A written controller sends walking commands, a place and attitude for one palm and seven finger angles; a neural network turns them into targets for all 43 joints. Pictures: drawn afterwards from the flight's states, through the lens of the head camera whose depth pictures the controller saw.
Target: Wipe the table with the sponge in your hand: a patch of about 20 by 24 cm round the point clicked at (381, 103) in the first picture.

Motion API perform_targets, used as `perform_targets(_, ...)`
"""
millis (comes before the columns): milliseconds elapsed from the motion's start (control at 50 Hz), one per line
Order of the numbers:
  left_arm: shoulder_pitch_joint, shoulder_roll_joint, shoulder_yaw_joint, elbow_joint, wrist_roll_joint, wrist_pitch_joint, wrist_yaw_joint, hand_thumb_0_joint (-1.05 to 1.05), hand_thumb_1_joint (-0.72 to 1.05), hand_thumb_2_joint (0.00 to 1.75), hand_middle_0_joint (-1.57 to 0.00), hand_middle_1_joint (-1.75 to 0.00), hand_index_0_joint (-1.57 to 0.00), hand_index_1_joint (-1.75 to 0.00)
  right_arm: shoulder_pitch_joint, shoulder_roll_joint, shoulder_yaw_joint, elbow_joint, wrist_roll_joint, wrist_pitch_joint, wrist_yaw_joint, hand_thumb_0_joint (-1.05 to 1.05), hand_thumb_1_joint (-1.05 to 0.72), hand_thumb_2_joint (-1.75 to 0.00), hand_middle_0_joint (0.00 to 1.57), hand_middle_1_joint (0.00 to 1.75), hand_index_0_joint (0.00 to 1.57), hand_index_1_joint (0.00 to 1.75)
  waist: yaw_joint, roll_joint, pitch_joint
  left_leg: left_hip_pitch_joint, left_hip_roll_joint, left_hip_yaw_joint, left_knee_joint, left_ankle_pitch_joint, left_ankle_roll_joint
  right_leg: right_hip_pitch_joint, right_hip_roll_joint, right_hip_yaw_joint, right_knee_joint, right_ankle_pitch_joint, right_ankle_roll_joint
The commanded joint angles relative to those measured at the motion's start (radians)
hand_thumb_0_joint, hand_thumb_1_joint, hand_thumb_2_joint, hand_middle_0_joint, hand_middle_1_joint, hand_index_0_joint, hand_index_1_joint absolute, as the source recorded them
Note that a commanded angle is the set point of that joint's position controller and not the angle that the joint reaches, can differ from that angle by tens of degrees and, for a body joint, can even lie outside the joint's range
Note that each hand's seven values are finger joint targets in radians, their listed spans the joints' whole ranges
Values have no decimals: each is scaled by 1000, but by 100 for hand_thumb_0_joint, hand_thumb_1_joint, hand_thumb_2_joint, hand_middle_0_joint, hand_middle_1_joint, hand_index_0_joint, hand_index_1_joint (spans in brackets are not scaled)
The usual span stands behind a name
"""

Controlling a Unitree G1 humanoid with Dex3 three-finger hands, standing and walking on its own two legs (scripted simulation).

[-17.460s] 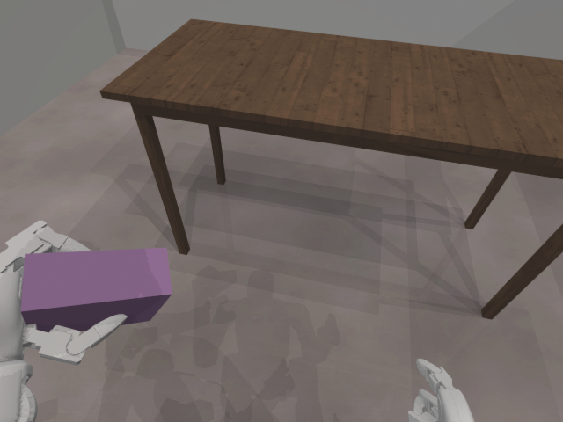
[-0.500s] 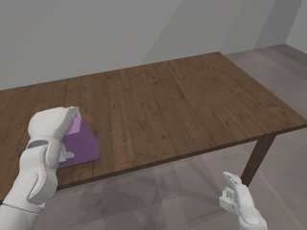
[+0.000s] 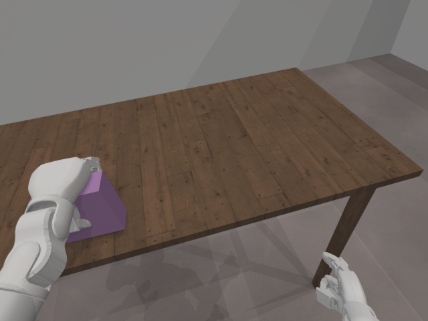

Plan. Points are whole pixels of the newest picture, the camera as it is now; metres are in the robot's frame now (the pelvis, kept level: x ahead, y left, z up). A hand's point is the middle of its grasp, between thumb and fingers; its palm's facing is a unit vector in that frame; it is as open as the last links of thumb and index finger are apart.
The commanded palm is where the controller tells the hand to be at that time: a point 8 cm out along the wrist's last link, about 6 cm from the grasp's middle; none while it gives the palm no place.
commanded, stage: move the sponge above the wiping area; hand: left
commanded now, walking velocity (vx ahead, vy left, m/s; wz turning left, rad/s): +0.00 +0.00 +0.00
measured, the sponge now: (88, 214) +0.26 +0.30 +0.08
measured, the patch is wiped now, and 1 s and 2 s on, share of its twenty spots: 0.00 0.00 0.00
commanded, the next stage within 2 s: lower the sponge onto the table in 1.08 s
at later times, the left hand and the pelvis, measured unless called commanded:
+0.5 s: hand (67, 199) +0.25 +0.31 +0.13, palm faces +0.05 -0.06 -1.00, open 9.5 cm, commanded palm +0.22 +0.30 +0.22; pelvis +0.01 +0.01 +0.00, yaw +1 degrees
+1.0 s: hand (72, 197) +0.25 +0.30 +0.14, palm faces +0.06 -0.06 -1.00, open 9.5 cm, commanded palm +0.22 +0.30 +0.22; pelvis +0.00 +0.01 +0.00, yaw +0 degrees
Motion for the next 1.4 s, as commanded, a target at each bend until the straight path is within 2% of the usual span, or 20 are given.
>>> perform_targets(0, -316, 268, 191, -189, 31, -23, 62, 0, 10, 130, -120, -160, -120, -160, -207, -89, -35, -179, -7, -60, 2, 0, -90, -90, 20, 30, 20, 30, 1, -6, -213, 126, -46, -11, -31, 111, 41, -41, -3, 74, -117, 109, -29)
perform_targets(120, -177, 309, 264, -287, 22, 1, 66, 0, 10, 130, -120, -160, -120, -160, -235, -87, -31, -208, -11, -54, 21, 0, -90, -90, 20, 30, 20, 30, 30, -30, -250, 129, -45, -16, -15, 200, 43, 6, 4, 97, -80, 227, -37)
perform_targets(160, -153, 261, 227, -301, 12, 13, 62, 0, 10, 130, -120, -160, -120, -160, -210, -83, -31, -206, -11, -47, 28, 0, -90, -90, 20, 30, 20, 30, 16, -38, -229, 114, -40, -8, -16, 203, 43, -11, -5, 59, -80, 228, -22)
perform_targets(300, -131, 284, 236, -326, 7, 42, 53, 0, 10, 130, -120, -160, -120, -160, -210, -90, -34, -210, -8, -31, 23, 0, -90, -90, 20, 30, 20, 30, 12, -53, -207, 111, -40, -13, -14, 185, 45, -29, -3, 63, -81, 212, -18)
perform_targets(320, -150, 304, 249, -343, 7, 47, 49, 0, 10, 130, -120, -160, -120, -160, -249, -88, -22, -219, -2, -35, 21, 0, -90, -90, 20, 30, 20, 30, 16, -45, -201, 116, -45, -24, -18, 167, 44, -35, 9, 95, -87, 185, -30)
perform_targets(460, -253, 240, 161, -336, 17, 15, 33, 0, 10, 130, -120, -160, -120, -160, -221, -76, -18, -206, -4, -43, 8, 0, -90, -90, 20, 30, 20, 30, -10, -22, -186, 133, -40, -32, -35, 133, 41, -66, 7, 49, -106, 116, -24)
perform_targets(560, -286, 255, 176, -305, 35, 22, 47, 0, 10, 130, -120, -160, -120, -160, -225, -77, -18, -198, -8, -45, 9, 0, -90, -90, 20, 30, 20, 30, 4, -33, -213, 132, -38, -30, -46, 129, 35, -46, 7, 52, -106, 105, -32)
perform_targets(620, -235, 334, 259, -305, 34, 46, 52, 0, 10, 130, -120, -160, -120, -160, -275, -84, -13, -203, -4, -33, 18, 0, -90, -90, 20, 30, 20, 30, 35, -4, -217, 115, -45, -38, -56, 126, 33, -15, 16, 90, -104, 99, -47)
perform_targets(640, -271, 265, 196, -304, 29, 52, 50, 0, 10, 130, -120, -160, -120, -160, -262, -75, -10, -207, -5, -30, 19, 0, -90, -90, 20, 30, 20, 30, 20, -21, -218, 107, -42, -26, -52, 127, 33, -20, 4, 55, -100, 102, -36)
perform_targets(760, -255, 227, 151, -288, 23, 73, 20, 0, 10, 130, -120, -160, -120, -160, -258, -76, -11, -209, 0, -28, 23, 0, -90, -90, 20, 30, 20, 30, 9, -32, -198, 100, -38, -28, -55, 90, 34, -44, 5, 48, -104, 73, -28)
perform_targets(880, -237, 233, 152, -352, 28, 41, 13, 0, 10, 130, -120, -160, -120, -160, -247, -75, -15, -215, -8, -39, 21, 0, -90, -90, 20, 30, 20, 30, 13, -36, -205, 116, -40, -34, -51, 95, 39, -45, 7, 52, -104, 78, -29)
perform_targets(920, -280, 312, 223, -338, 39, 43, 27, 0, 10, 130, -120, -160, -120, -160, -272, -80, -9, -212, -4, -41, 16, 0, -90, -90, 20, 30, 20, 30, 21, -42, -193, 112, -40, -40, -56, 68, 36, -54, 18, 94, -112, 41, -42)
perform_targets(980, -332, 262, 176, -296, 35, 41, 44, 0, 10, 130, -120, -160, -120, -160, -250, -78, -17, -196, -5, -39, 11, 0, -90, -90, 20, 30, 20, 30, 11, -21, -180, 108, -42, -29, -67, 40, 33, -63, 9, 59, -124, 13, -31)
perform_targets(1020, -360, 295, 201, -311, 41, 48, 52, 0, 10, 130, -120, -160, -120, -160, -287, -75, -10, -203, 1, -49, 9, 0, -90, -90, 20, 30, 20, 30, 23, 20, -197, 118, -46, -37, -69, 36, 31, -55, 17, 96, -118, 7, -47)
perform_targets(1060, -318, 239, 159, -294, 32, 53, 51, 0, 10, 130, -120, -160, -120, -160, -261, -72, -15, -197, -3, -50, 14, 0, -90, -90, 20, 30, 20, 30, 20, -4, -211, 114, -44, -30, -65, 68, 30, -41, 7, 63, -112, 38, -36)
perform_targets(1180, -316, 220, 123, -254, 36, 83, 18, 0, 10, 130, -120, -160, -120, -160, -266, -81, -16, -192, -1, -40, 18, 0, -90, -90, 20, 30, 20, 30, 10, -32, -170, 87, -43, -27, -71, 19, 33, -62, 4, 63, -121, 8, -29)
perform_targets(1220, -345, 278, 166, -260, 51, 87, 15, 0, 10, 130, -120, -160, -120, -160, -290, -83, -9, -201, 4, -44, 13, 0, -90, -90, 20, 30, 20, 30, 16, -47, -187, 94, -45, -33, -69, 17, 33, -61, 14, 99, -117, -4, -40)
perform_targets(1260, -350, 248, 142, -273, 44, 75, 13, 0, 10, 130, -120, -160, -120, -160, -266, -78, -12, -202, 0, -48, 16, 0, -90, -90, 20, 30, 20, 30, 13, -36, -205, 99, -45, -28, -63, 47, 35, -48, 4, 66, -111, 25, -32)
perform_targets(1320, -346, 300, 194, -290, 53, 66, 16, 0, 10, 130, -120, -160, -120, -160, -282, -79, -9, -205, 1, -46, 15, 0, -90, -90, 20, 30, 20, 30, 22, -15, -211, 112, -48, -34, -59, 59, 37, -48, 16, 100, -113, 31, -43)
perform_targets(1380, -329, 250, 158, -277, 40, 56, 21, 0, 10, 130, -120, -160, -120, -160, -253, -80, -16, -196, -5, -45, 19, 0, -90, -90, 20, 30, 20, 30, 15, -24, -207, 112, -43, -22, -51, 80, 36, -46, 5, 69, -114, 62, -33)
